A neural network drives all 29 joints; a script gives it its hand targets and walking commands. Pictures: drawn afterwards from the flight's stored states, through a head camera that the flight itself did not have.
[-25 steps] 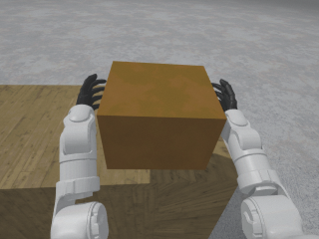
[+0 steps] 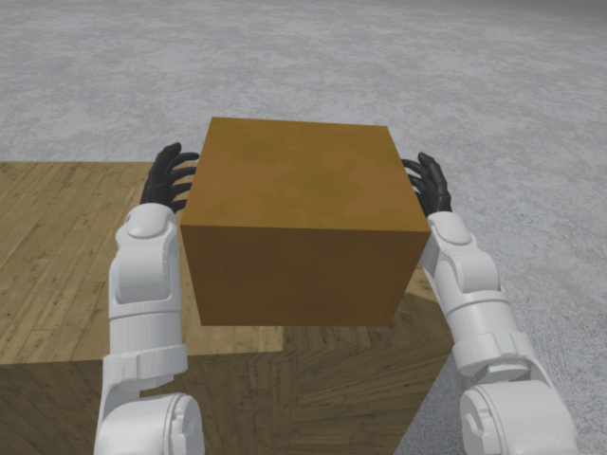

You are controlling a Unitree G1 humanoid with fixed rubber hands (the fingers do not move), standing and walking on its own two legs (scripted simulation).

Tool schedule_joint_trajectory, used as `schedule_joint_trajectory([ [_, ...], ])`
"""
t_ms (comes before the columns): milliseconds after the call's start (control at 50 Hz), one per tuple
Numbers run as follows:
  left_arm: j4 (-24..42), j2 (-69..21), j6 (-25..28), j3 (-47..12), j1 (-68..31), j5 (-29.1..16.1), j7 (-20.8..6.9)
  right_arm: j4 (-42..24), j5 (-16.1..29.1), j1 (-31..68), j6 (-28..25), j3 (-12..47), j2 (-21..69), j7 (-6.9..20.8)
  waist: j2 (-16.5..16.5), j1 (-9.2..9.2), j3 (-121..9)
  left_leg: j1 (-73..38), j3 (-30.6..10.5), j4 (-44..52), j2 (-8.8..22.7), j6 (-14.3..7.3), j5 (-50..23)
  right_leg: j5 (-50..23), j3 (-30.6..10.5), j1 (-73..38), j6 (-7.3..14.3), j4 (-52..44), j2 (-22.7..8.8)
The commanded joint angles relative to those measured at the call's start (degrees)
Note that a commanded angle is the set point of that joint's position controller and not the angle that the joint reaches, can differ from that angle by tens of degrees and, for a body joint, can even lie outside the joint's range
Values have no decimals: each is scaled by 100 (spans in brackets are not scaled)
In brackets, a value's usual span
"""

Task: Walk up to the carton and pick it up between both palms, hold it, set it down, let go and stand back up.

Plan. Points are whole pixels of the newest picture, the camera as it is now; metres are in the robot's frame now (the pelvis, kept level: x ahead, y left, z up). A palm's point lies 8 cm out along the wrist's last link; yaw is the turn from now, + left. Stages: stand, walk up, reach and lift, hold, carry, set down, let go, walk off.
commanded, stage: hold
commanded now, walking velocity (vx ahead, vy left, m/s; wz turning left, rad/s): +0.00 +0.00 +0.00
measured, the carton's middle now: (299, 220) +0.38 +0.01 +0.15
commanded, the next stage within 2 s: none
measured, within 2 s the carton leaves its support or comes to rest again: neither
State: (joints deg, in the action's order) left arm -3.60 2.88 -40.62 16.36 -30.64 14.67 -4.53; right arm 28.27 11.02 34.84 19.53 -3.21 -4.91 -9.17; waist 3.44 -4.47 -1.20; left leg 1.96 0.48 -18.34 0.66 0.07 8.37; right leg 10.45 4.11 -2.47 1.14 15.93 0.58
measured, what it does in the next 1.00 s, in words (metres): stands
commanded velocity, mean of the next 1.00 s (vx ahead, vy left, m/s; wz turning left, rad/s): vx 0.00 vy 0.00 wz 0.00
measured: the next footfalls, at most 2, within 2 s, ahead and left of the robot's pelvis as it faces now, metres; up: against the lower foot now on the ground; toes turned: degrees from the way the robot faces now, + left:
none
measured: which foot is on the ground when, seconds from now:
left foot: down 0.00-1.00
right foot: down 0.00-1.00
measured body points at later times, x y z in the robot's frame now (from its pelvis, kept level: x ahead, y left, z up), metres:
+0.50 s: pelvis +0.00 +0.00 +0.00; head -0.06 +0.03 +0.44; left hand +0.36 +0.18 +0.21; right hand +0.36 -0.17 +0.19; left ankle +0.03 +0.12 -0.75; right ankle -0.01 -0.10 -0.75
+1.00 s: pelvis +0.00 +0.00 +0.00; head -0.05 +0.03 +0.45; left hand +0.37 +0.19 +0.19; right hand +0.37 -0.17 +0.19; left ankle +0.03 +0.12 -0.75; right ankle -0.01 -0.10 -0.75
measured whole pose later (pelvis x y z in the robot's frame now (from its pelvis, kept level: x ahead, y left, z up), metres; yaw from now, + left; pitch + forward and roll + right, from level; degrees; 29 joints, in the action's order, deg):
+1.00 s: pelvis +0.00 +0.00 +0.00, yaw +0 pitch -6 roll -1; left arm -6.3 3.9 -39.4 15.6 -31.8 13.7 -3.7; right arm 30.1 11.2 36.5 19.2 -3.4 -5.5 -9.2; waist 4.0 -4.2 -1.0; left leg 4.1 -0.1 -18.7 0.6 0.1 8.2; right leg 10.2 4.3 -0.6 1.2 16.0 0.7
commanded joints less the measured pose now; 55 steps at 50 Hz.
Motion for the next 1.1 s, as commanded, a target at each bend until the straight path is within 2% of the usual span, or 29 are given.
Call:
schedule_joint_trajectory([
  [0, 716, -2806, 290, -2656, -3736, -897, -704, -2013, 548, 4547, -321, 2073, 2860, 697, -565, -78, -1806, -1052, 92, 43, -214, 93, -1414, -1109, 28, 336, -319, -290, 139],
  [200, 682, -2792, 211, -2583, -3690, -856, -731, -1898, 513, 4489, -265, 1994, 2797, 742, -521, -66, -1641, -990, 89, 118, -183, 89, -1280, -902, 36, 372, -285, -329, 147],
  [260, 742, -2770, 205, -2582, -3647, -854, -731, -1994, 546, 4501, -271, 2064, 2811, 728, -502, -40, -1758, -1038, 91, 67, -202, 89, -1419, -1103, 30, 306, -304, -298, 145],
  [320, 619, -2711, 187, -2473, -3638, -790, -763, -1823, 504, 4431, -224, 1999, 2804, 722, -457, -51, -1557, -948, 108, 139, -210, 53, -1241, -1025, 10, 339, -316, -335, 112],
  [440, 847, -2733, 238, -2623, -3609, -874, -757, -2125, 602, 4436, -257, 2179, 2870, 662, -464, -78, -1822, -1084, 88, 10, -239, 86, -1598, -1469, 8, 184, -352, -266, 138],
  [480, 765, -2726, 226, -2565, -3659, -843, -773, -2039, 550, 4439, -233, 2110, 2854, 669, -466, -57, -1696, -1004, 96, 92, -233, 67, -1335, -1187, 8, 300, -343, -319, 117],
  [560, 851, -2772, 241, -2634, -3726, -864, -735, -2003, 564, 4438, -251, 2088, 2839, 727, -555, -59, -1715, -1030, 84, 89, -214, 98, -1381, -1095, 23, 329, -310, -305, 132],
  [580, -154, -2498, 122, -2132, -3534, -530, -745, -1318, 411, 4547, -122, 1967, 2749, 723, -404, 200, -856, -513, 125, 342, -194, -59, -683, -502, -32, 527, -275, -422, 86],
  [600, 54, -2747, 152, -2229, -3676, -668, -771, -1386, 376, 4589, -199, 1958, 2908, 745, -305, 151, -1008, -368, 162, 459, -173, -85, -359, -273, -23, 512, -287, -384, 99],
  [620, 175, -2736, 183, -2331, -3790, -725, -755, -1553, 383, 4774, -287, 1936, 2991, 770, -444, 186, -1274, -470, 151, 379, -160, -79, -547, -436, -20, 411, -252, -339, 105],
  [660, 400, -2925, 286, -2632, -3931, -924, -680, -1858, 471, 4946, -398, 2040, 3043, 739, -479, 84, -1858, -845, 109, 97, -201, 8, -1263, -1083, -20, 277, -271, -232, 165],
  [700, 451, -2999, 369, -2744, -3984, -1009, -628, -1929, 548, 4909, -411, 2125, 3055, 678, -520, 7, -2083, -1023, 61, -39, -242, 65, -1574, -1415, -20, 280, -313, -194, 183],
  [780, 385, -2951, 392, -2696, -3924, -985, -617, -1695, 500, 4701, -368, 2040, 2975, 668, -537, -46, -1957, -938, 44, 47, -241, 75, -1329, -1194, -19, 344, -333, -230, 162],
  [880, 455, -2970, 414, -2772, -3929, -1009, -593, -1737, 525, 4683, -377, 2039, 2959, 675, -609, -75, -2038, -973, 7, 6, -245, 125, -1467, -1282, -1, 307, -331, -203, 177],
  [1080, 450, -2976, 412, -2761, -3928, -983, -561, -1752, 581, 4751, -366, 2108, 2975, 684, -604, 7, -1974, -917, -7, 18, -240, 106, -1443, -1237, -12, 341, -326, -204, 179],
])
